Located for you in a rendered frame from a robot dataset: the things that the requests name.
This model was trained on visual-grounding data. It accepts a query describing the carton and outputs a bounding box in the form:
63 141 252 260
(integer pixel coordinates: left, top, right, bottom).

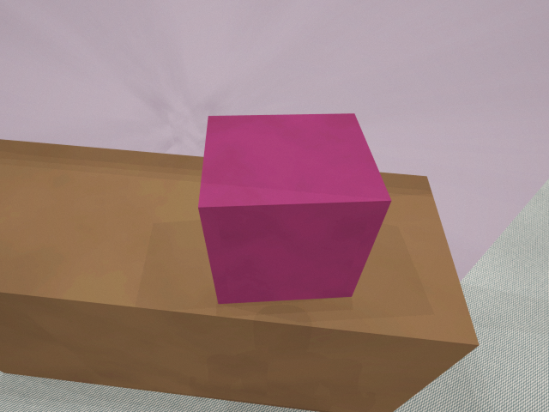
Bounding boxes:
198 113 391 304

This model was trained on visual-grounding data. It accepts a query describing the pedestal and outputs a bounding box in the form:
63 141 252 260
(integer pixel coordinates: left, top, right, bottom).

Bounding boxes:
0 139 479 412

